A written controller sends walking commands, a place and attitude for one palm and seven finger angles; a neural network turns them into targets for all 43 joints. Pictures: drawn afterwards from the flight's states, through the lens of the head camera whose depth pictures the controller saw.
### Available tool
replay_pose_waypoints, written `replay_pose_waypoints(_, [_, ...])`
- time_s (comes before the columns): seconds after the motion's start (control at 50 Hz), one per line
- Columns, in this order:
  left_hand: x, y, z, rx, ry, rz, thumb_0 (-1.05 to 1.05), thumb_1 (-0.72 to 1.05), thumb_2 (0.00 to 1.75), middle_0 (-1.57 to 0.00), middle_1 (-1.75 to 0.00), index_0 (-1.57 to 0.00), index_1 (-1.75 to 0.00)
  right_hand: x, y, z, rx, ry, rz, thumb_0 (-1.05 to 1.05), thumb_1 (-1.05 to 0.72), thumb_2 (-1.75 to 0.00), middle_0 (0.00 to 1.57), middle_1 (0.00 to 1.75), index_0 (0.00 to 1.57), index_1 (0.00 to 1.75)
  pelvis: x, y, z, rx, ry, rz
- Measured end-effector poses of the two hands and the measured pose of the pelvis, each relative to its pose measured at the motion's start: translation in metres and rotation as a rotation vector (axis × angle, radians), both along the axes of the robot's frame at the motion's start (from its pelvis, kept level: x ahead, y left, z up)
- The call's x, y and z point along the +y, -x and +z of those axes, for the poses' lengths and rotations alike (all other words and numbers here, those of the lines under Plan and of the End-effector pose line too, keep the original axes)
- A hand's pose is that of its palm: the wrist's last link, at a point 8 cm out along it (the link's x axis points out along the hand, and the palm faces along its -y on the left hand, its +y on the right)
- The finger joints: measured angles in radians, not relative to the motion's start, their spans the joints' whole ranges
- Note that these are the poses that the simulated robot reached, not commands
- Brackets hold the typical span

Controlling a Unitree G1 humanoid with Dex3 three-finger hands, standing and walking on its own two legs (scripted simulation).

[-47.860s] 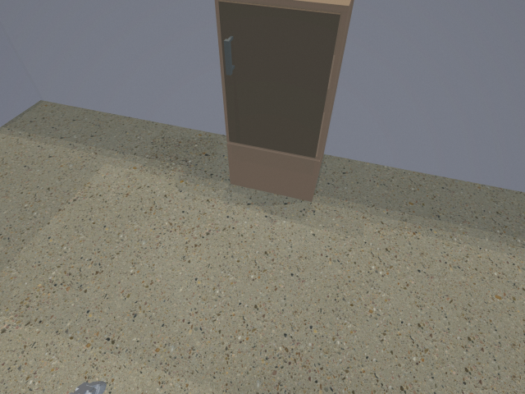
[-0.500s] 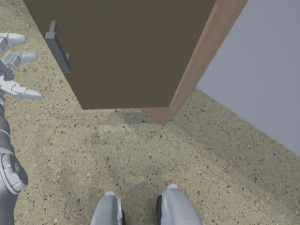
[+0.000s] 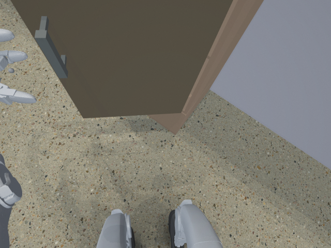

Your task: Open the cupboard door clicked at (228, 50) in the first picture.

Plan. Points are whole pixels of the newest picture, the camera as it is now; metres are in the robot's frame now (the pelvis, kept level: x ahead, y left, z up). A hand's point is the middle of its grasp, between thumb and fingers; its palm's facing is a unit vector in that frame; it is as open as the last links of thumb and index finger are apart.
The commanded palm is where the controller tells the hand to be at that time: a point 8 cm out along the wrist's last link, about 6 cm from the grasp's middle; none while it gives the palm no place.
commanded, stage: move the hooked fingers beside the handle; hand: left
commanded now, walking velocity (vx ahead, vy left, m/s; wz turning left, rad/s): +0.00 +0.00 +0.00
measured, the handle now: (54, 50) +0.54 +0.22 +0.06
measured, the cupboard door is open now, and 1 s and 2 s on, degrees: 42 42 42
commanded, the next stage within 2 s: slide the fingers in behind the handle in 0.48 s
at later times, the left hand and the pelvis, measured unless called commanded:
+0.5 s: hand (17, 67) +0.49 +0.28 +0.06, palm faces +0.04 -1.00 -0.03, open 14.0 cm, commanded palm +0.48 +0.31 +0.06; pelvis +0.00 +0.00 +0.00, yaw +0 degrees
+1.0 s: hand (31, 68) +0.50 +0.26 +0.05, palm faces +0.05 -1.00 -0.02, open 14.0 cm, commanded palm +0.48 +0.29 +0.06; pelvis +0.00 +0.00 +0.00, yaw +1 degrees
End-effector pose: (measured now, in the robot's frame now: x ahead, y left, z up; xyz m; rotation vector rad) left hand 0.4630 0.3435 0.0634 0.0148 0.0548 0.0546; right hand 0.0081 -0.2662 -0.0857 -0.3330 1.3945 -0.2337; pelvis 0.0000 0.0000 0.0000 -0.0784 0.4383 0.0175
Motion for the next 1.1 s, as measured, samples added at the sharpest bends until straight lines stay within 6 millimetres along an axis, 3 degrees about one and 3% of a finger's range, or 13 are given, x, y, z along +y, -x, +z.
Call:
replay_pose_waypoints(0.14, [0.001,0.0,0.006,-0.035,-0.009,-0.013,-0.01,-0.5,0.3,-0.3,-1.2,-0.3,-1.2,0.0,-0.012,0.001,-0.015,0.01,0.017,0.01,-0.9,-0.9,0.21,0.3,0.2,0.3,0.002,-0.001,0.0,-0.006,0.007,0.011])
replay_pose_waypoints(0.3, [-0.007,-0.002,-0.003,0.005,0.005,-0.029,-0.01,-0.5,0.3,-0.3,-1.2,-0.3,-1.2,0.002,-0.021,0.0,-0.042,0.012,0.029,0.01,-0.9,-0.9,0.21,0.3,0.2,0.3,0.004,-0.001,0.0,-0.004,0.008,0.014])
replay_pose_waypoints(0.72, [-0.016,-0.007,0.004,-0.035,-0.008,-0.012,-0.01,-0.5,0.3,-0.3,-1.2,-0.3,-1.2,0.0,-0.005,-0.005,-0.002,-0.012,-0.001,0.01,-0.9,-0.9,0.21,0.3,0.2,0.3,-0.002,-0.002,-0.001,-0.001,0.0,0.006])
replay_pose_waypoints(0.9, [-0.03,-0.011,-0.008,0.003,0.001,-0.019,-0.01,-0.5,0.3,-0.3,-1.2,-0.3,-1.2,-0.006,-0.009,-0.003,-0.013,0.004,0.006,0.01,-0.9,-0.9,0.21,0.3,0.2,0.3,-0.004,-0.001,-0.001,0.003,-0.001,0.01])
replay_pose_waypoints(1.1, [-0.039,-0.009,-0.002,-0.026,-0.02,-0.021,-0.01,-0.5,0.3,-0.3,-1.2,-0.29,-1.21,-0.002,-0.016,-0.005,-0.024,-0.019,0.005,0.01,-0.9,-0.9,0.21,0.3,0.2,0.3,-0.004,-0.005,0.001,-0.005,-0.002,0.011])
